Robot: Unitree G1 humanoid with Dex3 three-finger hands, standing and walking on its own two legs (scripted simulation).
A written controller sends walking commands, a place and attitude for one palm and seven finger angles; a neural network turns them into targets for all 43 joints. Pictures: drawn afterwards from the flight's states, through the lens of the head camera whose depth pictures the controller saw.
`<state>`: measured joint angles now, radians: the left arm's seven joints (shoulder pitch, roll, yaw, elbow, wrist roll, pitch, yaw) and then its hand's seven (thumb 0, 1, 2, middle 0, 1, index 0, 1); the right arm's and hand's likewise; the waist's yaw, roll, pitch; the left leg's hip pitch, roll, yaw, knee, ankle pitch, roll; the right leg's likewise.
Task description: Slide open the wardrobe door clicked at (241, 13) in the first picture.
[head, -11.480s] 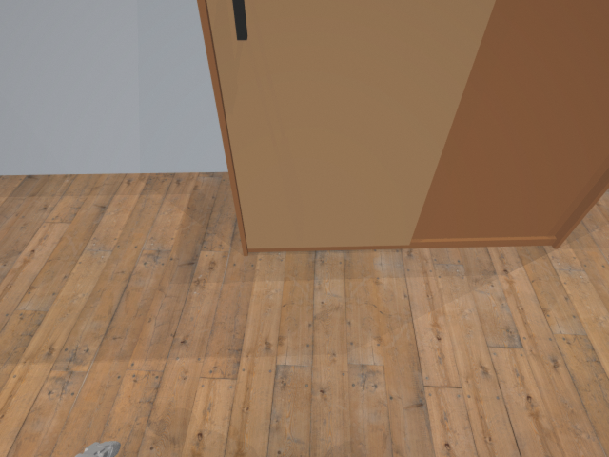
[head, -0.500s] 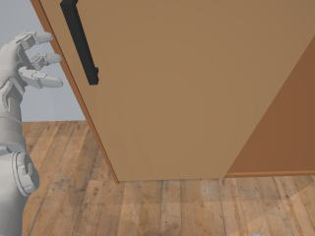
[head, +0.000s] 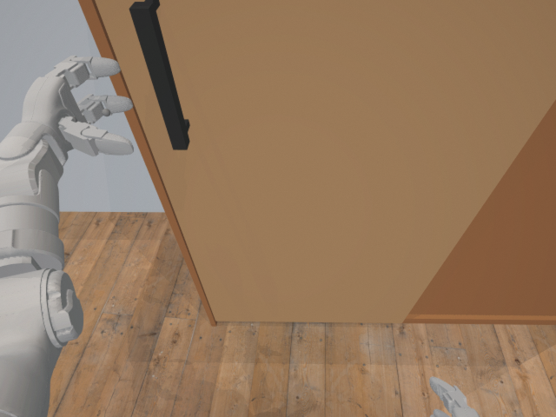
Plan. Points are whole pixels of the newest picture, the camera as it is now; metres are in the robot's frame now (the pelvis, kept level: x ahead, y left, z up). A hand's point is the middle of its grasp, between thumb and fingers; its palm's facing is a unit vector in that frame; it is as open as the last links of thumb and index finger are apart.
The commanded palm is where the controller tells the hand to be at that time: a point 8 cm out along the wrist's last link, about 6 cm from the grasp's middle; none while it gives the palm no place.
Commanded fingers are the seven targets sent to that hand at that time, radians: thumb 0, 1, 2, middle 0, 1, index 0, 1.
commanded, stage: move the hooked fingers beside the handle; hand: left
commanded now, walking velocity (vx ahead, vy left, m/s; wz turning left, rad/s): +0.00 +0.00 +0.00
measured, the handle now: (168, 79) +0.52 +0.17 +0.23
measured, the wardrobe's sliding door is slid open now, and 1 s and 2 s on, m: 0.00 0.00 0.00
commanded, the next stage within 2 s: feel for the door with the fingertips in 0.04 s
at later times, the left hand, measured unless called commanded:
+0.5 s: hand (131, 110) +0.45 +0.21 +0.23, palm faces +0.01 -1.00 -0.02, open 14.0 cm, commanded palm +0.42 +0.25 +0.23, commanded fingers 0.00 -0.50 0.30 -0.30 -1.20 -0.30 -1.20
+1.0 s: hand (143, 99) +0.46 +0.19 +0.23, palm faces +0.02 -1.00 -0.02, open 14.0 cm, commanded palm +0.44 +0.25 +0.23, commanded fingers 0.00 -0.50 0.30 -0.30 -1.20 -0.30 -1.20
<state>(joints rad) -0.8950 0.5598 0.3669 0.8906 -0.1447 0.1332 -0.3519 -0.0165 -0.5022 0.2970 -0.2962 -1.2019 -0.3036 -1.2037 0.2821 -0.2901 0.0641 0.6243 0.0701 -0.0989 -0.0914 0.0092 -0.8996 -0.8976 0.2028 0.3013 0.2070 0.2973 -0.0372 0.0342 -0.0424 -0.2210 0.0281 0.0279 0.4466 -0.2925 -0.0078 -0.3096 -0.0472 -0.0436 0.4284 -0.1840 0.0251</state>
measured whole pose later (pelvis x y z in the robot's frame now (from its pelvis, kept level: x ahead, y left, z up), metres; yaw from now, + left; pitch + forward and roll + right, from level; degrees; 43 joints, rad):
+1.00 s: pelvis -0.01 -0.01 +0.00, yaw +0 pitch +4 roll +0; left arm -1.03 0.52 0.33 1.04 -0.12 0.07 -0.28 -0.02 -0.50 0.30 -0.30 -1.20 -0.30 -1.20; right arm 0.33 -0.29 0.05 0.68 0.06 -0.11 -0.10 0.01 -0.90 -0.90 0.20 0.30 0.21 0.30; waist -0.07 0.04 -0.03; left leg -0.24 0.03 0.03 0.45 -0.28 -0.01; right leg -0.33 -0.04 -0.04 0.44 -0.17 0.02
